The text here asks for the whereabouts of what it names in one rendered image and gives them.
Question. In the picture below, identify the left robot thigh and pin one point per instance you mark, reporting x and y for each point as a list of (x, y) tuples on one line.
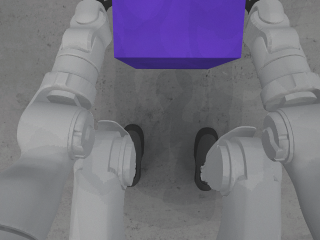
[(97, 208)]

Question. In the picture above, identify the robot left upper arm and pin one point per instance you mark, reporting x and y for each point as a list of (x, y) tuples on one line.
[(52, 137)]

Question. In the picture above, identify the robot right upper arm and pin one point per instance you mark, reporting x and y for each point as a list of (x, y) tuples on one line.
[(291, 136)]

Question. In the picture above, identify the left robot shin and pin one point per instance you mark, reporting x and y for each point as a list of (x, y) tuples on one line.
[(104, 125)]

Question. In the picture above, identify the carton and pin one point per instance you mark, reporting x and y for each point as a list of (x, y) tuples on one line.
[(177, 34)]

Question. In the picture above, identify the right robot forearm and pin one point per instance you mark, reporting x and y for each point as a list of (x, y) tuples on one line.
[(280, 63)]

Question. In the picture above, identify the left robot hand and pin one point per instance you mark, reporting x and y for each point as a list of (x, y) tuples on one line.
[(106, 4)]

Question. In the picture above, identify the left robot forearm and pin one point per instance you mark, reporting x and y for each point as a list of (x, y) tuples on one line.
[(78, 62)]

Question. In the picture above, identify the right robot hand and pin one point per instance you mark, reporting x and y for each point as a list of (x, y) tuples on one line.
[(249, 4)]

